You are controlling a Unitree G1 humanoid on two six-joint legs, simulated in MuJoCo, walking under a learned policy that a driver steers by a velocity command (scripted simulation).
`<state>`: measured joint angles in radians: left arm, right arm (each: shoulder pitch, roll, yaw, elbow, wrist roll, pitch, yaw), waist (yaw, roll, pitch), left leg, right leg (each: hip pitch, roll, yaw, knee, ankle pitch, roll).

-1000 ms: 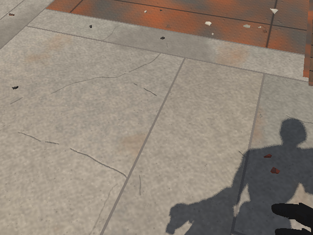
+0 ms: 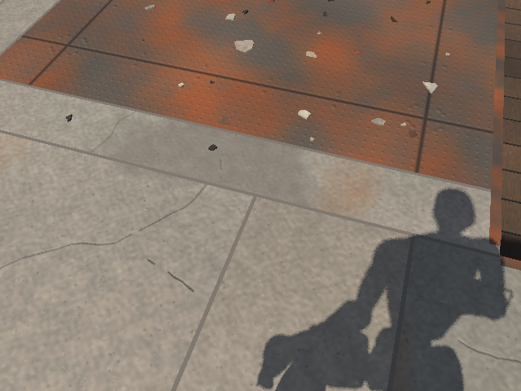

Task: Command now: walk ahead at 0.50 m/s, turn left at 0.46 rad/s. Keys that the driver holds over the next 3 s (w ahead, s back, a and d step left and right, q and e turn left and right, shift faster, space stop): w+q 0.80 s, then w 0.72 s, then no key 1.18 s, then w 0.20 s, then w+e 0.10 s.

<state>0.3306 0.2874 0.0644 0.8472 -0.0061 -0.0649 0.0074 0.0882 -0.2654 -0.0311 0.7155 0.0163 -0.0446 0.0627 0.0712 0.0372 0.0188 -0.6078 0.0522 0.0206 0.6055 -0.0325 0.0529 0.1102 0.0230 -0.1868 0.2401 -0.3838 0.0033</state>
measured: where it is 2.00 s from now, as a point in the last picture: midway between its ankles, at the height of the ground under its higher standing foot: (172, 225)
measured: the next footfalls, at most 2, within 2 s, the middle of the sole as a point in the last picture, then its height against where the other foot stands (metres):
left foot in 0.04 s outside the picture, level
right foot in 0.52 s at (312, 377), level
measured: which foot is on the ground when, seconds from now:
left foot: up 0.00-0.02, down 0.04-0.52, up 0.54-1.00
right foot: down 0.00-0.06, up 0.08-0.50, down 0.52-1.00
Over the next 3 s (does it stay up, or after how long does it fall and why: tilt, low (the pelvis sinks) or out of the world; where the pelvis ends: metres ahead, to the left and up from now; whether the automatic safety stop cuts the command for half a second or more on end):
stays up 0.96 0.43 0.00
